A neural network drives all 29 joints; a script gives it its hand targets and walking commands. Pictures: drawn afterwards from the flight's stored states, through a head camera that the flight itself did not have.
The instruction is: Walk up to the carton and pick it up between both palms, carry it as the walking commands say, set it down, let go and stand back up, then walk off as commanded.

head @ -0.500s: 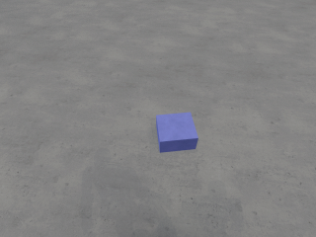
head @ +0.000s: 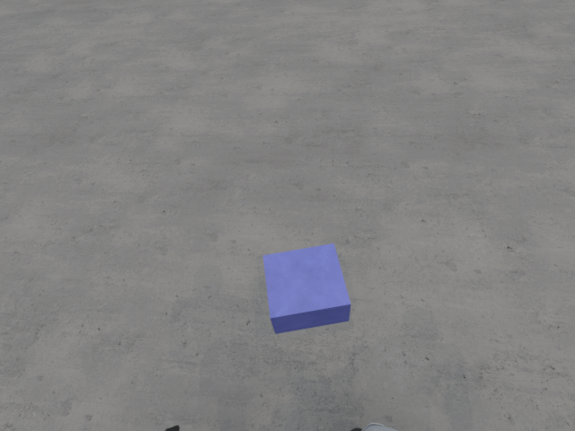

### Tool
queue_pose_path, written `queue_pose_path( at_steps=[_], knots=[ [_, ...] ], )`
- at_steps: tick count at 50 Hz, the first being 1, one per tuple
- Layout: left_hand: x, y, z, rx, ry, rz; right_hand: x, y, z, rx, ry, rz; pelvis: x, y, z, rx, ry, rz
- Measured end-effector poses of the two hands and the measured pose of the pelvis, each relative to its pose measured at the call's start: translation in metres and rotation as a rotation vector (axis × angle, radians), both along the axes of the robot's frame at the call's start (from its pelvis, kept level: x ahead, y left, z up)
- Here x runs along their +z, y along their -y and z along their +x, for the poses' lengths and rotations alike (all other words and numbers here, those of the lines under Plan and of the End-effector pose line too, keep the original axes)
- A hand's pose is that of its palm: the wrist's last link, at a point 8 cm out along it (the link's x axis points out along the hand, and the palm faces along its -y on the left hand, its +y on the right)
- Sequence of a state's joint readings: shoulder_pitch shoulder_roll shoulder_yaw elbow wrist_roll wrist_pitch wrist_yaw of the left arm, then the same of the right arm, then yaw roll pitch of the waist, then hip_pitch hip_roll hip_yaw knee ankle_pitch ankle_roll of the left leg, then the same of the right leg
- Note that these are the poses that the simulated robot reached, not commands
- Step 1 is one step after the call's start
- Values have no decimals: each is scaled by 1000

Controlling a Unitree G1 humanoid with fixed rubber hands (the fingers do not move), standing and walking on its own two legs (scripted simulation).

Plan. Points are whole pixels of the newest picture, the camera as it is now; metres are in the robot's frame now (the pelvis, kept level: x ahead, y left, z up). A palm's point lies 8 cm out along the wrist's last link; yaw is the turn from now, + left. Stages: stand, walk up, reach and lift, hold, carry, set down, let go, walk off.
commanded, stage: walk up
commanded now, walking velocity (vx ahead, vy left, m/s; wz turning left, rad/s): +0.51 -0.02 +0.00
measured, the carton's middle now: (305, 287) +0.67 +0.03 -0.69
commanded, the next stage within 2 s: none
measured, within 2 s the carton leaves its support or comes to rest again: neither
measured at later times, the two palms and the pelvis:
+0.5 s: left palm out of the picture +0.12 +0.24 -0.13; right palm (406, 283) +0.39 -0.18 -0.13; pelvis +0.25 +0.04 +0.00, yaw -1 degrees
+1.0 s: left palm (212, 245) +0.49 +0.20 -0.12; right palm (450, 316) +0.33 -0.24 -0.14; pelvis +0.40 -0.02 +0.01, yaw -1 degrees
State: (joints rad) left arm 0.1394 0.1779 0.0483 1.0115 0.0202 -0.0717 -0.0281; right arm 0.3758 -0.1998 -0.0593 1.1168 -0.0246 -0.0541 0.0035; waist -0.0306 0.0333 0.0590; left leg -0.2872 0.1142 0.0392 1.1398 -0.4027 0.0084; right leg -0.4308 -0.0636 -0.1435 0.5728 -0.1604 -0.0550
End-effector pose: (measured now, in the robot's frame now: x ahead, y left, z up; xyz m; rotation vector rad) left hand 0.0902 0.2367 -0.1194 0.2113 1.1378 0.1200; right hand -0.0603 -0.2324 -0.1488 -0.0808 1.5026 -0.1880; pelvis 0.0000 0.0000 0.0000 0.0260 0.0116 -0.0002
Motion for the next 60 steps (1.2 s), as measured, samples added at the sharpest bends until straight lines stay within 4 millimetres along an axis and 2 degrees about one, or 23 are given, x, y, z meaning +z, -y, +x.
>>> queue_pose_path(
  at_steps=[4, 6, 9, 13, 16, 20, 23, 25, 28, 32, 35, 41, 46, 49, 54, 60],
  knots=[
    [14, 8, -21, 79, -97, 15, 11, 14, 113, 68, 194, 6, 16, 9, 36, -9, 12, 14],
    [17, 13, -33, 104, -157, 11, 19, 16, 162, 89, 273, 11, 22, 13, 54, -13, 15, 18],
    [21, 22, -43, 144, -231, -2, 29, 14, 223, 108, 351, 22, 27, 15, 82, -23, 13, 24],
    [27, 31, -44, 184, -306, -23, 36, 4, 289, 127, 395, 41, 30, 10, 120, -31, 15, 27],
    [28, 32, -36, 212, -354, -35, 37, -8, 332, 149, 408, 52, 29, 3, 149, -27, 15, 21],
    [22, 24, -12, 243, -405, -50, 34, -28, 388, 172, 418, 47, 23, -12, 190, -15, 4, 4],
    [9, 11, 14, 251, -442, -63, 27, -46, 429, 193, 435, 28, 12, -27, 223, -14, -7, -17],
    [-6, -2, 33, 247, -469, -69, 20, -53, 449, 191, 458, 1, -1, -38, 247, -14, -14, -41],
    [-17, -20, 78, 221, -450, -73, 23, -54, 446, 159, 395, -35, 1, -43, 270, -7, -12, -36],
    [-17, -35, 159, 167, -335, -79, 37, -42, 420, 101, 264, -88, 15, -44, 298, -1, -9, -50],
    [-12, -36, 218, 118, -252, -80, 46, -33, 402, 66, 195, -112, 23, -42, 316, 1, -8, -68],
    [-7, -19, 312, 44, -139, -88, 51, -18, 373, 5, 80, -114, 27, -23, 350, 3, -10, -73],
    [-4, 10, 373, 7, -73, -64, 36, -1, 368, -37, 1, -73, 18, 3, 378, -3, 2, -33],
    [-4, 29, 398, -6, -20, -27, 13, 10, 379, -57, -23, -33, 7, 18, 394, -13, 9, -8],
    [8, 56, 407, -8, -26, -34, 4, 12, 418, -36, 14, 12, 13, 23, 403, -18, 7, -7],
    [5, 49, 408, 15, -31, -35, 8, 12, 458, -12, 107, -9, 14, 20, 412, -24, 19, -27]
  ],
)
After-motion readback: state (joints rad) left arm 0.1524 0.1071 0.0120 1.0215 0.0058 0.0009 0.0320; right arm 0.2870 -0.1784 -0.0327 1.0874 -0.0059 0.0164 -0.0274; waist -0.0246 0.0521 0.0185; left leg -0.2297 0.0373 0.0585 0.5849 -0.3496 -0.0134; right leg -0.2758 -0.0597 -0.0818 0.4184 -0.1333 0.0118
